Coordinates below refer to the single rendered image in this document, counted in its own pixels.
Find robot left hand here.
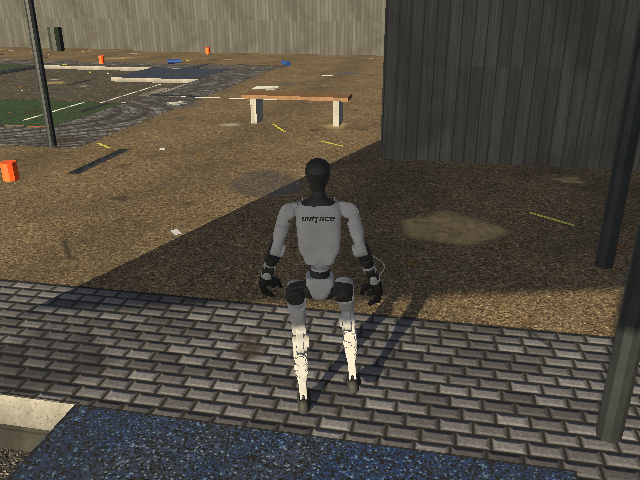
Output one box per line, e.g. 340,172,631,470
259,276,282,297

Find left robot thigh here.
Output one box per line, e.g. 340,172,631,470
286,280,309,353

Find robot right forearm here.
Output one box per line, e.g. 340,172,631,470
358,241,380,285

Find robot right hand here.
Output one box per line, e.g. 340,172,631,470
360,281,383,306

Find robot left forearm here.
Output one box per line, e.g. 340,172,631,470
261,241,280,280

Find robot left upper arm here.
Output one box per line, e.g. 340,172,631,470
270,202,298,257

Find robot right upper arm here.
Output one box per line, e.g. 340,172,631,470
339,201,368,257

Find robot left shin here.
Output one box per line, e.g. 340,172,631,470
292,336,308,400

